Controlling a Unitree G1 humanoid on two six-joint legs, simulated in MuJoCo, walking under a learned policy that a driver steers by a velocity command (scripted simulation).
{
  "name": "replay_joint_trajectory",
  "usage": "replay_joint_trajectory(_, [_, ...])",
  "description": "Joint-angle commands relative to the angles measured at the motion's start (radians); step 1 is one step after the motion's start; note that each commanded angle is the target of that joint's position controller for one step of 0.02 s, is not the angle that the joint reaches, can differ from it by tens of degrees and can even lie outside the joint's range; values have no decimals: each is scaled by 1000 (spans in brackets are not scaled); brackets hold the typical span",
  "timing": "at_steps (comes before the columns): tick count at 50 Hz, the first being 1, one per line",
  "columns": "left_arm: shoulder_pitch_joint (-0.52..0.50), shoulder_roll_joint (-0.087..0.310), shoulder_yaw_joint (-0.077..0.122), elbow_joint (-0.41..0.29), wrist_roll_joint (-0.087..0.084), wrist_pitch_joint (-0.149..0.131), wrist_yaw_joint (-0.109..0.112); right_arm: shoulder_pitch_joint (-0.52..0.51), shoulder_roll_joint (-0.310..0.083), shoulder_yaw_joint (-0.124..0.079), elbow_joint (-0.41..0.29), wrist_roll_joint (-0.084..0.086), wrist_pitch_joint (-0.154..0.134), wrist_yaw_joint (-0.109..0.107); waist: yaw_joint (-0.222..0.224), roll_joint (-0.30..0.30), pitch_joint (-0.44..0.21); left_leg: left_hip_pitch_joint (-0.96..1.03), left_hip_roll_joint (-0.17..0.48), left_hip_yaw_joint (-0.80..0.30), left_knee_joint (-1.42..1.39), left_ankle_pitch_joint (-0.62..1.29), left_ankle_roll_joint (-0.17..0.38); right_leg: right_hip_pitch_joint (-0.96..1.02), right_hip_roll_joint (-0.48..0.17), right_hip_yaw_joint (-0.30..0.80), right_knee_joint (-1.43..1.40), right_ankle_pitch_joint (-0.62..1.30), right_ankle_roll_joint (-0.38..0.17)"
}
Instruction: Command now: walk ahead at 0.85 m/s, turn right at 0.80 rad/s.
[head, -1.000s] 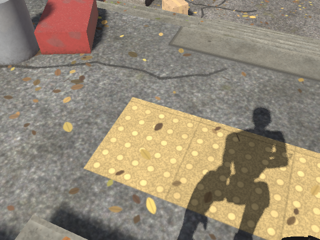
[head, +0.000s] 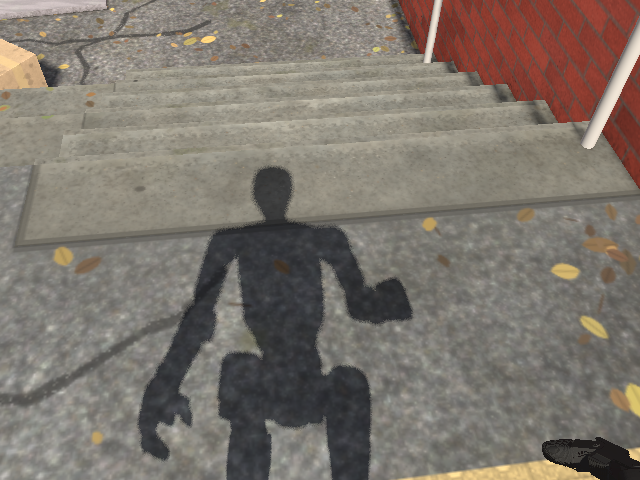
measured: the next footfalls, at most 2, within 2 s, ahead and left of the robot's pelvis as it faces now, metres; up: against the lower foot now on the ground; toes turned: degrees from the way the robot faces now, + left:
right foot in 0.34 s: +0.43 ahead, -0.11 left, +0.00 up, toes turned -6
left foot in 0.68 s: +0.42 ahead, +0.13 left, +0.00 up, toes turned -10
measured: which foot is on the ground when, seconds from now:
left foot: down 0.00-0.34, up 0.36-0.66, down 0.68-1.00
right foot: up 0.00-0.32, down 0.34-1.00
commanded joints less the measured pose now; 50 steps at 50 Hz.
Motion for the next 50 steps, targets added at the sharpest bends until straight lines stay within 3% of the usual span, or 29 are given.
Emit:
replay_joint_trajectory(1, [-60, 30, -20, -147, 22, 2, 6, 233, -126, -58, 22, -14, 9, 5, -107, 151, -74, 571, 356, -633, -405, -417, 191, -641, -125, -75, 335, 127, 12])
replay_joint_trajectory(2, [-94, 17, -20, -150, 32, 13, 1, 239, -93, -49, 44, -18, 2, 13, -98, 77, -14, 471, 311, -470, -378, -53, 190, -601, -136, -82, 309, 128, 31])
replay_joint_trajectory(3, [-130, 5, -19, -163, 40, 23, -8, 269, -61, -35, 72, -9, -5, 12, -83, 56, 2, 408, 252, -306, -362, 245, 168, -556, -149, -79, 268, 105, 42])
replay_joint_trajectory(4, [-114, -17, -24, -185, 38, 34, -12, 302, -67, -32, 99, 4, -19, 13, -61, 142, -24, 409, 266, -243, -343, 483, 175, -548, -146, -80, 231, 78, 59])
replay_joint_trajectory(5, [-146, -18, -28, -203, 39, 40, -10, 332, -62, -30, 122, 21, -30, 18, -60, 159, -34, 431, 249, -190, -344, 632, 165, -563, -145, -80, 180, 62, 68])
replay_joint_trajectory(6, [-177, -8, -20, -221, -72, 23, 4, 197, -66, -42, 92, 72, -44, 18, -39, 202, -32, 444, 223, -141, -349, 596, 164, -592, -174, -37, 113, 78, 84])
replay_joint_trajectory(7, [-225, 1, -29, -236, -69, 16, 5, 163, -93, -47, 82, 75, -46, 13, -33, 164, -40, 419, 221, -115, -374, 585, 169, -589, -176, -55, 20, 112, 94])
replay_joint_trajectory(9, [-303, -7, -45, -269, -23, -4, -9, 123, -154, -62, 72, 72, -37, -4, -32, 99, -41, 307, 181, -4, -416, 596, 166, -456, -163, -136, -283, 293, 117])
replay_joint_trajectory(11, [-336, -15, -55, -268, -9, -19, -32, 172, -202, -76, 85, 76, -33, -16, -59, 122, -93, 282, 145, 58, -421, 556, 157, -271, -123, -183, -467, 513, 127])
replay_joint_trajectory(14, [-322, 61, -35, -261, 5, -15, -41, 192, -232, -84, 96, 88, -29, -20, -28, 129, -124, 383, 176, 54, -335, 629, 134, -183, -102, -160, -570, 557, 85])
replay_joint_trajectory(16, [-171, 108, -9, -201, 24, -14, -31, 200, -225, -81, 100, 89, -14, -20, 50, 98, -181, 393, 137, 91, -111, 666, 90, 8, -74, -178, -645, 628, 43])
replay_joint_trajectory(17, [-126, 172, 8, -193, 30, -9, -15, 237, -203, -71, 93, 70, -11, -20, 62, 13, -218, 288, 75, 120, 116, 447, 45, 151, -160, -98, -619, 978, 7])
replay_joint_trajectory(18, [-134, 209, -6, -211, 64, -4, 1, 388, -93, -35, 90, 32, -6, -5, -29, -255, -355, -17, -55, 99, 563, -503, -17, 449, -460, 241, -506, 1582, -183])
replay_joint_trajectory(19, [-116, 111, -38, -220, 61, -4, -8, 488, -108, -22, 134, 52, -3, 13, -16, -192, -593, -19, -40, -147, 695, -580, -17, 530, -557, 382, -505, 1651, -296])
replay_joint_trajectory(20, [-165, 97, -35, -230, 41, 4, -15, 437, -163, -35, 126, 82, 10, 21, -17, -116, -529, -66, -7, -133, 710, -529, -26, 439, -512, 334, -563, 1363, -297])
replay_joint_trajectory(21, [-237, 73, -39, -231, 8, 7, -15, 311, -186, -42, 100, 77, 24, 12, -23, -18, -375, -108, 33, -90, 630, -455, -32, 282, -439, 250, -613, 1129, -229])
replay_joint_trajectory(22, [-279, 47, -49, -229, 0, 9, -9, 230, -181, -45, 91, 65, 41, -6, -32, 36, -275, -97, 52, -77, 562, -402, -40, 136, -401, 209, -655, 998, -185])
replay_joint_trajectory(23, [-310, 48, -50, -224, 7, 11, -6, 225, -175, -48, 89, 59, 62, -19, -67, 29, -223, -22, 60, -68, 505, -376, -47, -10, -369, 168, -692, 947, -162])
replay_joint_trajectory(25, [-336, 72, -38, -216, 31, 19, -1, 253, -133, -40, 92, 56, 83, -28, -105, -28, -197, 93, 50, -38, 365, -356, -51, -158, -338, 110, -735, 906, -139])
replay_joint_trajectory(28, [-326, 64, -34, -203, 37, 26, 16, 238, -86, -26, 104, 53, 88, -33, -101, -49, -253, 195, 35, -22, 173, -239, -45, -175, -318, 62, -748, 850, -125])
replay_joint_trajectory(31, [-334, 52, -36, -194, 25, 41, 27, 191, -94, -29, 112, 53, 105, -28, -99, -66, -235, 277, 22, -11, 38, -102, -24, -225, -300, 58, -784, 468, -87])
replay_joint_trajectory(33, [-326, 29, -43, -180, 15, 48, 28, 168, -84, -28, 116, 38, 110, -21, -108, -61, -178, 351, 4, 9, -117, -11, 9, -287, -259, 52, -789, 162, -32])
replay_joint_trajectory(34, [-286, 5, -51, -160, 17, 47, 27, 154, -93, -28, 109, 21, 110, -18, -103, -42, -149, 382, 29, -16, -183, 8, 32, -318, -234, 48, -784, 38, 16])
replay_joint_trajectory(35, [-254, -7, -54, -147, 25, 44, 26, 142, -138, -32, 95, 8, 109, -18, -80, 24, -116, 387, 116, -102, -235, 28, 70, -352, -193, 14, -725, -33, 64])
replay_joint_trajectory(36, [-205, -2, -45, -147, 17, 45, 27, 101, -193, -49, 99, 15, 106, -17, -20, 167, -86, 232, 147, -125, -263, -146, 115, -275, -122, -82, -700, 10, 97])
replay_joint_trajectory(37, [-245, 16, -42, -139, 28, 47, 32, 77, -132, -37, 94, 17, 96, -11, -39, 156, -66, 123, 122, -128, -319, -308, 110, -163, -116, -98, -656, 113, 120])
replay_joint_trajectory(38, [-263, 16, -37, -142, 26, 49, 34, 67, -107, -30, 101, 16, 86, -10, -36, 164, -51, 86, 105, -117, -333, -346, 88, -122, -118, -102, -641, 168, 121])
replay_joint_trajectory(42, [-236, 20, -30, -109, 20, 56, 39, 98, -104, -28, 125, 30, 63, -14, -47, 101, -41, 137, 65, -68, -280, -194, 54, -120, -147, -74, -658, 212, 90])
replay_joint_trajectory(50, [-241, 9, -26, -56, 12, 52, 42, 142, -94, -30, 166, 40, 64, -16, -68, 42, -91, 207, 42, -43, -222, -18, 66, -69, -154, -77, -625, 383, 90])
